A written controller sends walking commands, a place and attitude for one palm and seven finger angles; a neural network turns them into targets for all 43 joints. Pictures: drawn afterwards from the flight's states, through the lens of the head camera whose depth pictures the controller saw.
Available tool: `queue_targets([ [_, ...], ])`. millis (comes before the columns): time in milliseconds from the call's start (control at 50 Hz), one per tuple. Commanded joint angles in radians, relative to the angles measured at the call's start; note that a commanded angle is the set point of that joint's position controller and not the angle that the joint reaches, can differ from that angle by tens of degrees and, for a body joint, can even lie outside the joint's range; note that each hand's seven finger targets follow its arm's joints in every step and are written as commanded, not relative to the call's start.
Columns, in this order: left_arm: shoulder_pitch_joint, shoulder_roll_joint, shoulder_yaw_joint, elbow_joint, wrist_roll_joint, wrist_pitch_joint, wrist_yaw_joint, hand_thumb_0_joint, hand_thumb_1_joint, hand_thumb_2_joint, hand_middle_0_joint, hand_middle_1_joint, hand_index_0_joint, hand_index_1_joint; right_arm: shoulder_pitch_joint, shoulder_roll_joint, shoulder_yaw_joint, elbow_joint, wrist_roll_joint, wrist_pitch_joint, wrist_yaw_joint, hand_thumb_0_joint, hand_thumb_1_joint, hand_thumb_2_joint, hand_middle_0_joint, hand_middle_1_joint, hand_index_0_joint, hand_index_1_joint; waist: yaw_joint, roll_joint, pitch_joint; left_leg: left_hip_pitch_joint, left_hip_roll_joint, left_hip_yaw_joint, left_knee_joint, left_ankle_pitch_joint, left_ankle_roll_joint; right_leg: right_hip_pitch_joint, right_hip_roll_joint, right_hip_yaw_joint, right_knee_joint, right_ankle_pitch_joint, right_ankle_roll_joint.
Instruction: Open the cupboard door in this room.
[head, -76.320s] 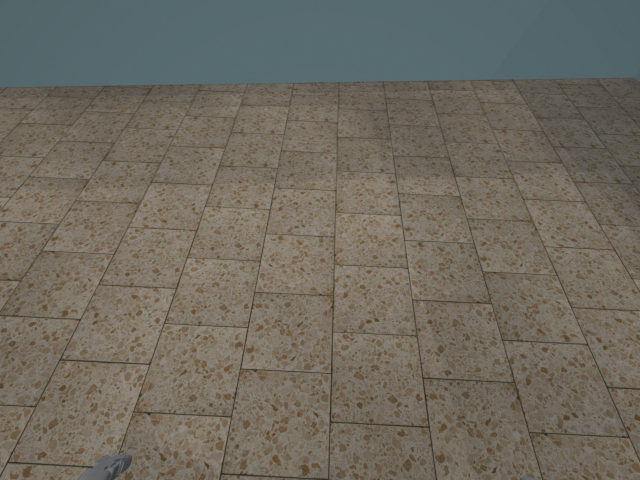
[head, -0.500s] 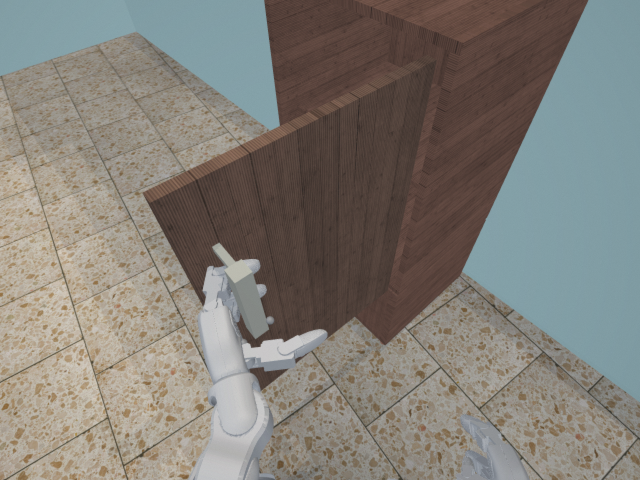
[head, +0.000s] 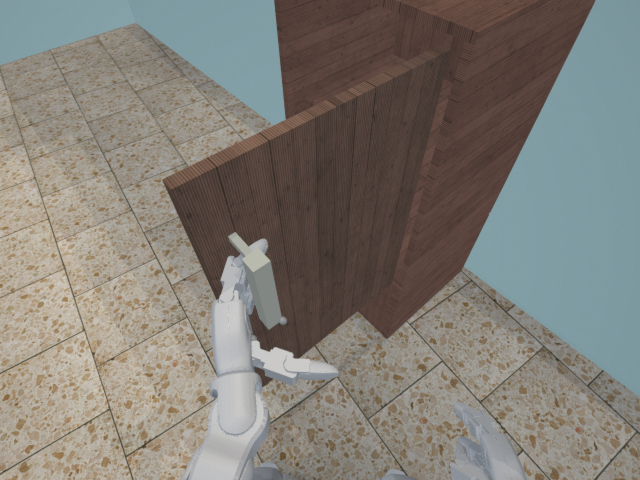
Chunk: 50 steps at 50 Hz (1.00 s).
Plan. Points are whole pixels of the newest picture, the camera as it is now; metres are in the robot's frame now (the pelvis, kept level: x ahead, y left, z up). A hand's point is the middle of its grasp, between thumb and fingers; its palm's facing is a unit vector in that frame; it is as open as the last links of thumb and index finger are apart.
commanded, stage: slide the hand sideways off the handle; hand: left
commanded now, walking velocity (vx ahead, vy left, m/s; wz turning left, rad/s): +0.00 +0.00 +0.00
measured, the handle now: (254, 282) +0.35 +0.11 +0.05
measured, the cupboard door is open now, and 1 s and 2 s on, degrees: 89 92 92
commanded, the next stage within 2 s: draw the hand back to the body in 1.12 s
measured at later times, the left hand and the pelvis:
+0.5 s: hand (269, 361) +0.24 +0.07 +0.06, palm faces -0.06 -1.00 -0.01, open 16.3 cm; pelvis +0.00 +0.01 +0.00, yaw -1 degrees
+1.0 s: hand (228, 391) +0.21 +0.11 +0.05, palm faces -0.03 -1.00 -0.03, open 16.1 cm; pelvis +0.01 -0.01 -0.01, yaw +0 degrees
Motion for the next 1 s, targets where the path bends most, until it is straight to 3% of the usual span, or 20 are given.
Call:
queue_targets([
  [0, -0.313, 0.083, -0.125, -0.287, 0.017, -0.144, -0.359, 0.0, -0.5, 0.3, -0.15, -0.3, -0.15, -0.3, -0.018, -0.128, -0.045, -0.149, 0.029, -0.056, -0.027, 0.0, -0.9, -0.9, 0.2, 0.3, 0.2, 0.3, -0.067, -0.023, -0.267, 0.137, -0.033, -0.028, -0.093, 0.206, 0.037, 0.128, 0.009, 0.084, -0.128, 0.308, -0.003],
  [20, -0.319, 0.059, -0.147, -0.282, -0.027, -0.142, -0.424, 0.0, -0.5, 0.3, -0.15, -0.3, -0.15, -0.3, -0.016, -0.129, -0.04, -0.16, 0.04, -0.068, -0.03, 0.0, -0.9, -0.9, 0.2, 0.3, 0.2, 0.3, -0.075, -0.02, -0.243, 0.136, -0.034, -0.032, -0.098, 0.181, 0.037, 0.118, 0.011, 0.08, -0.137, 0.277, -0.001],
  [60, -0.31, 0.021, -0.114, -0.287, -0.15, -0.114, -0.48, 0.0, -0.5, 0.3, -0.15, -0.3, -0.15, -0.3, -0.036, -0.129, -0.032, -0.181, 0.067, -0.086, -0.039, 0.0, -0.9, -0.9, 0.2, 0.3, 0.2, 0.3, -0.064, -0.028, -0.221, 0.139, -0.035, -0.037, -0.12, 0.125, 0.033, 0.122, 0.022, 0.072, -0.17, 0.191, 0.001],
  [100, -0.237, 0.016, -0.049, -0.257, -0.228, -0.075, -0.475, 0.0, -0.5, 0.3, -0.15, -0.3, -0.15, -0.3, -0.049, -0.136, -0.029, -0.194, 0.079, -0.098, -0.045, 0.0, -0.9, -0.9, 0.2, 0.3, 0.2, 0.3, -0.041, -0.079, -0.19, 0.119, -0.037, -0.041, -0.143, 0.074, 0.025, 0.124, 0.025, 0.058, -0.196, 0.107, 0.008],
  [120, -0.229, 0.025, -0.02, -0.254, -0.24, -0.062, -0.457, 0.0, -0.5, 0.3, -0.15, -0.3, -0.15, -0.3, -0.049, -0.14, -0.03, -0.194, 0.081, -0.101, -0.047, 0.0, -0.9, -0.9, 0.2, 0.3, 0.2, 0.3, -0.038, -0.114, -0.182, 0.12, -0.035, -0.046, -0.149, 0.071, 0.023, 0.117, 0.027, 0.049, -0.198, 0.092, 0.01],
  [140, -0.203, 0.021, -0.008, -0.251, -0.242, -0.052, -0.436, 0.0, -0.5, 0.3, -0.15, -0.3, -0.15, -0.3, -0.049, -0.141, -0.029, -0.201, 0.08, -0.104, -0.044, 0.0, -0.9, -0.9, 0.2, 0.3, 0.2, 0.3, -0.026, -0.131, -0.177, 0.112, -0.038, -0.046, -0.157, 0.067, 0.021, 0.123, 0.026, 0.047, -0.198, 0.076, 0.011],
  [180, -0.156, 0.052, 0.027, -0.28, -0.209, -0.054, -0.384, 0.0, -0.5, 0.3, -0.15, -0.3, -0.15, -0.3, -0.047, -0.139, -0.033, -0.211, 0.073, -0.108, -0.032, 0.0, -0.9, -0.9, 0.2, 0.3, 0.2, 0.3, 0.002, -0.098, -0.205, 0.12, -0.038, -0.044, -0.16, 0.11, 0.018, 0.131, 0.024, 0.038, -0.161, 0.116, 0.005],
  [240, -0.103, 0.064, 0.015, -0.311, -0.135, -0.071, -0.333, 0.0, -0.5, 0.3, -0.15, -0.3, -0.15, -0.3, -0.027, -0.136, -0.037, -0.225, 0.06, -0.1, -0.011, 0.0, -0.9, -0.9, 0.2, 0.3, 0.2, 0.3, -0.003, -0.098, -0.209, 0.11, -0.033, -0.035, -0.139, 0.148, 0.02, 0.109, 0.022, 0.038, -0.128, 0.164, 0.005],
  [360, 0.064, 0.109, 0.036, -0.406, -0.105, -0.086, -0.334, 0.0, -0.5, 0.3, -0.15, -0.3, -0.15, -0.3, -0.018, -0.134, -0.041, -0.268, 0.058, -0.082, 0.004, 0.0, -0.9, -0.9, 0.2, 0.3, 0.2, 0.3, 0.021, -0.06, -0.202, 0.092, -0.031, -0.023, -0.134, 0.17, 0.019, 0.143, 0.027, 0.047, -0.115, 0.197, -0.008],
  [420, 0.106, 0.107, 0.026, -0.455, -0.113, -0.078, -0.345, 0.0, -0.5, 0.3, -0.15, -0.3, -0.15, -0.3, -0.017, -0.131, -0.037, -0.281, 0.06, -0.076, 0.002, 0.0, -0.9, -0.9, 0.2, 0.3, 0.2, 0.3, 0.009, -0.039, -0.173, 0.085, -0.03, -0.022, -0.129, 0.15, 0.018, 0.119, 0.029, 0.046, -0.115, 0.187, -0.003],
  [480, 0.117, 0.117, 0.028, -0.475, -0.125, -0.074, -0.36, 0.0, -0.5, 0.3, -0.15, -0.3, -0.15, -0.3, -0.02, -0.137, -0.035, -0.286, 0.062, -0.079, -0.008, 0.0, -0.9, -0.9, 0.2, 0.3, 0.2, 0.3, -0.012, -0.078, -0.131, 0.057, -0.03, -0.028, -0.117, 0.105, 0.023, 0.094, 0.032, 0.052, -0.128, 0.139, 0.004],
  [540, 0.144, 0.133, 0.042, -0.52, -0.14, -0.088, -0.387, 0.0, -0.5, 0.3, -0.15, -0.3, -0.15, -0.3, -0.011, -0.138, -0.037, -0.289, 0.063, -0.09, -0.018, 0.0, -0.9, -0.9, 0.2, 0.3, 0.2, 0.3, -0.017, -0.079, -0.157, 0.06, -0.032, -0.03, -0.099, 0.111, 0.024, 0.09, 0.033, 0.052, -0.116, 0.151, 0.006],
  [640, 0.246, 0.158, 0.072, -0.565, -0.162, -0.095, -0.422, 0.0, -0.5, 0.3, -0.15, -0.3, -0.15, -0.3, -0.003, -0.136, -0.039, -0.291, 0.063, -0.103, -0.026, 0.0, -0.9, -0.9, 0.2, 0.3, 0.2, 0.3, -0.004, -0.044, -0.198, 0.06, -0.036, -0.029, -0.077, 0.167, 0.021, 0.107, 0.034, 0.05, -0.087, 0.219, 0.004],
  [700, 0.298, 0.202, 0.131, -0.559, -0.178, -0.083, -0.437, 0.0, -0.5, 0.3, -0.15, -0.3, -0.15, -0.3, 0.011, -0.14, -0.043, -0.289, 0.065, -0.101, -0.029, 0.0, -0.9, -0.9, 0.2, 0.3, 0.2, 0.3, -0.001, -0.066, -0.193, 0.035, -0.039, -0.024, -0.064, 0.182, 0.021, 0.127, 0.032, 0.062, -0.089, 0.25, 0.009],
  [840, 0.443, 0.231, 0.198, -0.592, -0.229, -0.083, -0.491, 0.0, -0.5, 0.3, -0.15, -0.3, -0.15, -0.3, 0.013, -0.136, -0.048, -0.303, 0.074, -0.098, -0.038, 0.0, -0.9, -0.9, 0.2, 0.3, 0.2, 0.3, 0.012, -0.085, -0.189, 0.005, -0.044, -0.014, -0.043, 0.219, 0.02, 0.172, 0.03, 0.079, -0.091, 0.333, 0.018],
  [980, 0.521, 0.253, 0.245, -0.625, -0.278, -0.127, -0.556, 0.0, -0.5, 0.3, -0.15, -0.3, -0.15, -0.3, 0.005, -0.133, -0.058, -0.298, 0.079, -0.108, -0.045, 0.0, -0.9, -0.9, 0.2, 0.3, 0.2, 0.3, 0.009, -0.054, -0.188, -0.022, -0.045, -0.018, -0.008, 0.225, 0.017, 0.163, 0.024, 0.098, -0.074, 0.367, 0.026],
])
